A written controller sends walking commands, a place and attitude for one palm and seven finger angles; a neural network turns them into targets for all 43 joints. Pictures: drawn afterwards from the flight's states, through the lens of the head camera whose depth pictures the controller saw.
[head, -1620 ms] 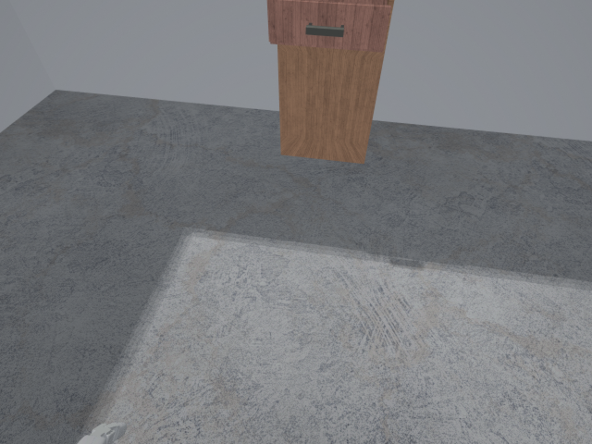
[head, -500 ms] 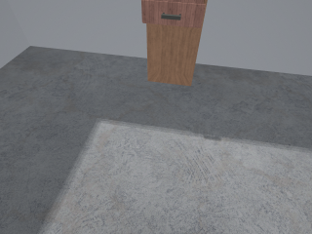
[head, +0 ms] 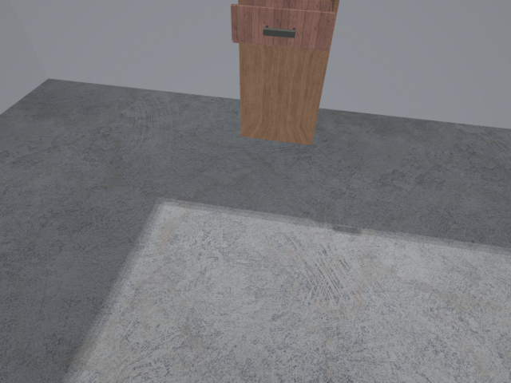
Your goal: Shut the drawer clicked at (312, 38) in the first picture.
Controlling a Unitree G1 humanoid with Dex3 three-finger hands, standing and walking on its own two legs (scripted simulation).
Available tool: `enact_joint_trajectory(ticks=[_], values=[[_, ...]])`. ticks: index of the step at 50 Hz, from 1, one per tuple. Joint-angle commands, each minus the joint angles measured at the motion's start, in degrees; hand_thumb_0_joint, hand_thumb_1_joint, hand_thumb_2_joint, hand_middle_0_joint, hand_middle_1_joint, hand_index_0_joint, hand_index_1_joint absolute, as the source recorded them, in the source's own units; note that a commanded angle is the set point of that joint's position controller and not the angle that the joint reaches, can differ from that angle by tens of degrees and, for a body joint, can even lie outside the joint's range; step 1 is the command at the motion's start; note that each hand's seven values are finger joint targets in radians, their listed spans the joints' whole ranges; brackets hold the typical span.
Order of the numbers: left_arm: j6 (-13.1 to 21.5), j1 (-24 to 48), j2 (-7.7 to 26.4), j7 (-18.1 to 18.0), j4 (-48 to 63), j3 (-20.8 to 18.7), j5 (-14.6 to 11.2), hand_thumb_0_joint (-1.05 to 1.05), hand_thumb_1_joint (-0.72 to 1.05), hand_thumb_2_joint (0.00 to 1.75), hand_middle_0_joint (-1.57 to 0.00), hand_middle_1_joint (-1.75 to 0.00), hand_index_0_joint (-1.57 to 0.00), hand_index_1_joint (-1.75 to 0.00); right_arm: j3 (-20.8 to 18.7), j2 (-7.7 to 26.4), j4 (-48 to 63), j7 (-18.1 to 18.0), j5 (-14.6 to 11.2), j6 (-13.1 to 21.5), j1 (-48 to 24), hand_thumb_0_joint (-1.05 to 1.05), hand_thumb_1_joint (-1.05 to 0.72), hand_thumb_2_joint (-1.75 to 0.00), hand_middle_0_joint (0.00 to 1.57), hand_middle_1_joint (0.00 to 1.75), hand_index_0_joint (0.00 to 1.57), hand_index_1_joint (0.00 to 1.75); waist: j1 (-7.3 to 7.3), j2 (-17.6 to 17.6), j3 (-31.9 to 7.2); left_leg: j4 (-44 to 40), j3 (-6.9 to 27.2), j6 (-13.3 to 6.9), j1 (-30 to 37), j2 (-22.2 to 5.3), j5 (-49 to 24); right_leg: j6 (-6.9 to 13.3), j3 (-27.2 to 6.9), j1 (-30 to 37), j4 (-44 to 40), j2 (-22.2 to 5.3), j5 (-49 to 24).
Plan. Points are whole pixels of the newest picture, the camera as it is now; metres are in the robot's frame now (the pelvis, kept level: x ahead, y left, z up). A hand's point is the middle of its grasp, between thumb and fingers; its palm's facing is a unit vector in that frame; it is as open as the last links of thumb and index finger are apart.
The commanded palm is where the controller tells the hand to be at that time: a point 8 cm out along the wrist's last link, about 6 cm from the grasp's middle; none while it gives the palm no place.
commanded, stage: walk to a spot facing it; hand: left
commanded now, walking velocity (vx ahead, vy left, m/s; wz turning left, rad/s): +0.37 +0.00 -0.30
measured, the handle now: (279, 30) +1.39 -0.02 +0.01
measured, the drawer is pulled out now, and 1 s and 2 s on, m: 0.26 0.26 0.26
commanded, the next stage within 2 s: turn to face it in 1.66 s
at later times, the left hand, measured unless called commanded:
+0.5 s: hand (186, 368) +0.19 +0.15 -0.19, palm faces -0.08 -0.98 -0.20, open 7.3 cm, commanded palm none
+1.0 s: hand (186, 284) +0.36 +0.18 -0.19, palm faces -0.12 -0.98 -0.14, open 7.3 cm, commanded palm none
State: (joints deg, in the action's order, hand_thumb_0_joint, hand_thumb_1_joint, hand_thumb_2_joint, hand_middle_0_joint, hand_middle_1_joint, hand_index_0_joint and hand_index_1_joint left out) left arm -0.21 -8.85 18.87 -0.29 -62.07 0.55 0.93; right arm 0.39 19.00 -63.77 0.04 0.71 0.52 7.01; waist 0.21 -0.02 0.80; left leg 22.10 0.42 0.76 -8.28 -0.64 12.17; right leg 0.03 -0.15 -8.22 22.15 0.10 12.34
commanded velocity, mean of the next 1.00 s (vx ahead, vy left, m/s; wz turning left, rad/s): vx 0.37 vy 0.00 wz -0.18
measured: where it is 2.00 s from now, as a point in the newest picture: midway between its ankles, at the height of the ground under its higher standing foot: (291, 273)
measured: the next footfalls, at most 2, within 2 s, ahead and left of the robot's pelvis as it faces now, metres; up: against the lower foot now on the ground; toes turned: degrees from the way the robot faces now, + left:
right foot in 0.44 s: +0.19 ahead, -0.14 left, +0.00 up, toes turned -13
left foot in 0.84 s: +0.44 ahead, +0.07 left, +0.00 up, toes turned +2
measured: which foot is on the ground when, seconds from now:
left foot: down 0.00-0.44, up 0.46-0.82, down 0.84-1.00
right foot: down 0.00-0.22, up 0.24-0.42, down 0.44-0.84, up 0.86-1.00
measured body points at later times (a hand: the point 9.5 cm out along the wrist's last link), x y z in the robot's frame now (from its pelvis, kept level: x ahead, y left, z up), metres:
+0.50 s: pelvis +0.13 -0.04 -0.03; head +0.16 -0.04 +0.42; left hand +0.20 +0.20 -0.18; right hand +0.00 -0.24 -0.18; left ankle +0.02 +0.11 -0.69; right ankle +0.15 -0.13 -0.75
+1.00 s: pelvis +0.35 +0.01 -0.01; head +0.36 +0.03 +0.44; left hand +0.37 +0.24 -0.18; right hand +0.38 -0.24 -0.14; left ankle +0.40 +0.07 -0.74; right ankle +0.27 -0.13 -0.64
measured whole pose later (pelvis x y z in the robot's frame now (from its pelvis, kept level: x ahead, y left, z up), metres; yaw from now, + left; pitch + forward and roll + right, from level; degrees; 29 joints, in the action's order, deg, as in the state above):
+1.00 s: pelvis +0.35 +0.01 -0.01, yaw -11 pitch -2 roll -2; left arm 0.9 -19.6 10.2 0.5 -63.2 -3.8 2.0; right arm -3.6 8.1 -58.4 -1.1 0.9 5.6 12.6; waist 0.5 -1.9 1.6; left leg 31.7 -12.7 -3.8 -15.3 -3.8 14.7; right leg 1.3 1.7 -24.9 70.7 -3.5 18.0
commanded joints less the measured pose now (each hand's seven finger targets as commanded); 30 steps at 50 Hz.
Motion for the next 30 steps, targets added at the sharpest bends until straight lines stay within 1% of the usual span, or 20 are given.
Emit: enact_joint_trajectory(ticks=[1, 4, 6, 8, 10, 11, 12, 14, 15, 16, 18, 20, 21, 22, 23, 24, 25, 26, 28, 30], values=[[-0.3, -3.8, 5.9, 0.3, 1.5, -1.5, 0.3, 0.0, 0.9, 0.9, -0.2, -0.3, -0.2, -0.3, -1.1, 4.6, 2.2, -0.2, 0.8, -0.3, 3.1, 0.0, -0.9, -0.9, 0.2, 0.3, 0.2, 0.3, 0.21, -2.7, 2.7, -1.5, 2.5, -1.2, -4.3, -4.0, 15.8, 2.3, -9.4, -5.3, -5.8, -5.8, 19.6], [-0.4, -6.0, 6.0, 0.8, 2.4, -2.4, 0.4, 0.0, 0.9, 0.9, -0.2, -0.3, -0.2, -0.3, -1.7, 4.6, 3.0, 0.0, 0.9, -0.1, 4.4, 0.0, -0.9, -0.9, 0.2, 0.3, 0.2, 0.3, 0.42, -3.5, 6.5, 1.5, 1.7, -1.7, -8.3, -3.7, 20.7, 4.1, -11.7, -8.1, -5.3, -5.6, 25.1], [0.1, -7.5, 5.0, 1.0, 2.8, -2.8, 0.3, 0.0, 0.9, 0.9, -0.2, -0.3, -0.2, -0.3, -1.9, 3.6, 3.2, -0.2, 0.8, 0.7, 6.2, 0.0, -0.9, -0.9, 0.2, 0.3, 0.2, 0.3, 0.09, -3.2, 7.0, 3.2, 1.4, -2.3, -8.3, -4.0, 18.0, 5.2, -12.6, -8.4, -3.4, -5.5, 22.3], [0.7, -8.1, 3.7, 1.1, 3.0, -2.9, 0.1, 0.0, 0.9, 0.9, -0.2, -0.3, -0.2, -0.3, -2.0, 3.4, 3.0, -0.4, 0.6, 1.6, 8.9, 0.0, -0.9, -0.9, 0.2, 0.3, 0.2, 0.3, -0.88, -0.2, 5.9, 2.6, 2.9, -3.3, -5.1, -5.8, 14.6, 5.3, -10.6, -9.6, 1.8, -4.1, 16.2], [1.2, -7.3, 0.9, 1.3, 4.1, -2.9, 0.3, 0.0, 0.9, 0.9, -0.2, -0.3, -0.2, -0.3, -3.0, 5.1, 1.9, -0.7, 0.5, 2.0, 12.9, 0.0, -0.9, -0.9, 0.2, 0.3, 0.2, 0.3, -2.32, 6.7, 6.0, -3.2, 10.4, -6.6, 1.3, -12.0, 17.1, 3.8, -4.0, -17.5, 12.7, 0.3, 13.6], [1.6, -5.4, -0.9, 1.3, 5.3, -2.7, 0.3, 0.0, 0.9, 0.9, -0.2, -0.3, -0.2, -0.3, -3.6, 6.1, 1.2, -1.0, 0.5, 2.4, 16.5, 0.0, -0.9, -0.9, 0.2, 0.3, 0.2, 0.3, -3.6, 11.8, 6.3, -7.6, 16.7, -9.6, 6.6, -17.0, 15.0, 2.5, 1.0, -23.8, 20.7, 1.9, 12.1], [2.0, -1.0, -1.4, 1.3, 7.1, -2.6, 0.4, 0.0, 0.9, 0.9, -0.2, -0.3, -0.2, -0.3, -4.0, 5.6, 0.4, -1.3, 0.5, 2.8, 20.3, 0.0, -0.9, -0.9, 0.2, 0.3, 0.2, 0.3, -5.62, 12.7, 8.5, -9.7, 20.2, -12.5, 11.8, -20.3, 5.9, 1.8, 1.4, -31.9, 27.7, 0.5, 16.9], [2.8, 1.9, -1.3, 1.3, 8.4, -3.0, 0.3, 0.0, 0.9, 0.9, -0.2, -0.3, -0.2, -0.3, -3.6, 3.2, -0.9, -1.7, 0.5, 3.6, 23.4, 0.0, -0.9, -0.9, 0.2, 0.3, 0.2, 0.3, -6.07, 8.7, 8.5, -6.8, 18.2, -14.4, 16.0, -22.6, -13.7, 1.7, -0.4, -36.2, 32.1, -3.6, 18.7], [2.9, 2.2, -2.6, 1.5, 8.3, -3.1, 0.3, 0.0, 0.9, 0.9, -0.2, -0.3, -0.2, -0.3, -3.6, 2.5, -0.9, -1.8, 0.8, 3.8, 22.9, 0.0, -0.9, -0.9, 0.2, 0.3, 0.2, 0.3, -5.49, 7.5, 8.6, -6.0, 15.0, -13.7, 14.6, -22.3, -17.5, 1.7, 0.1, -34.4, 31.1, -4.6, 18.6], [2.9, 1.1, -3.6, 1.8, 8.2, -3.2, 0.1, 0.0, 0.9, 0.9, -0.2, -0.3, -0.2, -0.3, -3.6, 2.6, -0.4, -1.8, 1.0, 3.8, 20.8, 0.0, -0.9, -0.9, 0.2, 0.3, 0.2, 0.3, -3.95, 7.7, 8.0, -5.7, 11.4, -12.2, 11.3, -21.2, -15.8, 1.9, 0.4, -30.1, 27.2, -5.5, 18.4], [2.6, -4.5, -5.6, 2.4, 6.2, -3.3, 0.0, 0.0, 0.9, 0.9, -0.2, -0.3, -0.2, -0.3, -3.5, 2.3, 0.4, -1.7, 1.0, 3.7, 15.9, 0.0, -0.9, -0.9, 0.2, 0.3, 0.2, 0.3, -0.11, 7.8, 6.1, -4.0, 2.8, -8.4, 2.5, -16.6, -10.6, 1.9, 5.0, -16.0, 17.4, -4.0, 11.4], [2.8, -19.3, -3.9, 2.2, 1.0, -4.2, 0.5, 0.0, 0.9, 0.9, -0.2, -0.3, -0.2, -0.3, -3.6, 1.6, 0.5, -1.4, 0.1, 3.8, 13.7, 0.0, -0.9, -0.9, 0.2, 0.3, 0.2, 0.3, 6.75, 0.7, -1.2, 12.8, -5.5, -4.7, -6.4, -9.7, -14.4, 2.9, 8.0, 6.4, 9.3, 0.3, -0.5], [3.5, -27.5, 1.1, 1.2, -1.4, -5.5, 0.9, 0.0, 0.9, 0.9, -0.2, -0.3, -0.2, -0.3, -3.1, -1.2, 1.5, -0.8, -0.5, 4.2, 13.7, 0.0, -0.9, -0.9, 0.2, 0.3, 0.2, 0.3, 9.86, -10.9, -5.3, 28.5, -9.2, -2.6, -16.4, -5.9, -5.9, 6.4, -5.3, 17.0, 3.9, -9.5, 6.3], [4.0, -30.9, 5.2, 0.4, -2.3, -6.2, 0.2, 0.0, 0.9, 0.9, -0.2, -0.3, -0.2, -0.3, -2.6, -3.7, 3.7, -0.5, -0.6, 4.6, 12.6, 0.0, -0.9, -0.9, 0.2, 0.3, 0.2, 0.3, 9.23, -20.9, -5.2, 42.1, -8.5, -1.4, -26.8, -1.5, 17.5, 11.7, -28.5, 19.2, -6.7, -22.1, 7.3], [3.8, -28.4, 5.3, 0.0, -1.7, -6.3, -0.4, 0.0, 0.9, 0.9, -0.2, -0.3, -0.2, -0.3, -3.0, -2.9, 4.2, -0.5, -0.2, 4.3, 10.1, 0.0, -0.9, -0.9, 0.2, 0.3, 0.2, 0.3, 8.47, -14.0, -3.6, 49.3, -3.8, -1.9, -30.2, -3.4, 19.2, 14.5, -32.9, 17.6, -9.3, -23.9, 9.0], [3.6, -23.9, 4.0, -0.3, -0.5, -6.2, -0.4, 0.0, 0.9, 0.9, -0.2, -0.3, -0.2, -0.3, -3.4, -3.8, 4.2, -0.4, -0.2, 4.1, 8.1, 0.0, -0.9, -0.9, 0.2, 0.3, 0.2, 0.3, 6.99, -7.9, 0.7, 52.3, -2.9, -2.1, -32.0, -5.7, 15.1, 14.7, -30.0, 12.3, -9.3, -23.9, 12.0], [3.8, -20.4, 2.2, -0.4, 0.8, -5.5, -0.1, 0.0, 0.9, 0.9, -0.2, -0.3, -0.2, -0.3, -3.3, -4.7, 4.2, -0.1, 0.1, 4.0, 6.4, 0.0, -0.9, -0.9, 0.2, 0.3, 0.2, 0.3, 6.06, -6.6, 4.2, 51.8, -1.9, -1.9, -32.1, -7.5, 11.6, 13.4, -26.6, 5.8, -9.7, -22.3, 10.4], [3.9, -16.9, -0.1, -0.6, 1.6, -4.8, 0.2, 0.0, 0.9, 0.9, -0.2, -0.3, -0.2, -0.3, -3.3, -5.2, 3.9, 0.0, 0.4, 3.6, 7.5, 0.0, -0.9, -0.9, 0.2, 0.3, 0.2, 0.3, 3.56, -5.2, 5.9, 49.6, -1.2, -1.5, -29.9, -8.6, 9.6, 12.5, -22.2, 0.9, -10.0, -20.9, 8.5], [4.1, -14.2, -2.8, -0.7, 1.9, -3.9, 0.7, 0.0, 0.9, 0.9, -0.2, -0.3, -0.2, -0.3, -3.4, -7.2, 2.7, 0.2, 0.8, 2.2, 10.6, 0.0, -0.9, -0.9, 0.2, 0.3, 0.2, 0.3, 0.47, -3.6, 6.4, 44.8, -2.8, -0.5, -25.1, -8.8, 6.9, 10.6, -13.1, -5.7, -10.9, -17.6, 3.3], [4.5, -13.0, -2.3, -0.8, 1.9, -4.1, 0.9, 0.0, 0.9, 0.9, -0.2, -0.3, -0.2, -0.3, -3.6, -8.3, 2.9, 0.6, 0.6, 1.6, 12.0, 0.0, -0.9, -0.9, 0.2, 0.3, 0.2, 0.3, -1.34, -4.2, 6.0, 38.6, -4.3, 0.4, -23.2, -8.7, 5.0, 10.1, -7.5, -7.1, -11.3, -15.7, -0.1]])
